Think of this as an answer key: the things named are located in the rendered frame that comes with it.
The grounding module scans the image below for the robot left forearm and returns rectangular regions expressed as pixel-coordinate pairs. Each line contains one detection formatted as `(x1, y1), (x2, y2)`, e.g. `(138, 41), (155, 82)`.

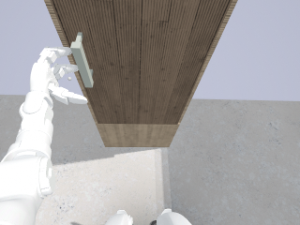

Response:
(0, 91), (53, 163)

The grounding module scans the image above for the robot left thigh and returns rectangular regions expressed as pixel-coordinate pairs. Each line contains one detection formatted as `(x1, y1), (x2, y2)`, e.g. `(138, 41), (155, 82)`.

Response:
(104, 214), (133, 225)

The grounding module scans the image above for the cupboard door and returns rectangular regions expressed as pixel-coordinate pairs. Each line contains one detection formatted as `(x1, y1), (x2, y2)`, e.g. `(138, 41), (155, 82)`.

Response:
(50, 0), (233, 125)

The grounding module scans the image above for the handle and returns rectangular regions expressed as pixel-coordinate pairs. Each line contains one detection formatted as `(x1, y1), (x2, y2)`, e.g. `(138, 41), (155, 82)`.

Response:
(70, 32), (94, 88)

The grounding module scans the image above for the right robot shin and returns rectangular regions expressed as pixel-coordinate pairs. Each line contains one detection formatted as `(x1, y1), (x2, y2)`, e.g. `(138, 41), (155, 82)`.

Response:
(161, 209), (172, 215)

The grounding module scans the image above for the robot left hand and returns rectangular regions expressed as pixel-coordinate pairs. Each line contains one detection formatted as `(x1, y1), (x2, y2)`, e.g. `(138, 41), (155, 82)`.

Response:
(30, 46), (88, 105)

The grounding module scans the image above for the left robot upper arm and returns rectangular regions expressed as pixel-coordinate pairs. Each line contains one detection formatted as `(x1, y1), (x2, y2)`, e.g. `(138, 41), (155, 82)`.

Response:
(0, 156), (56, 225)

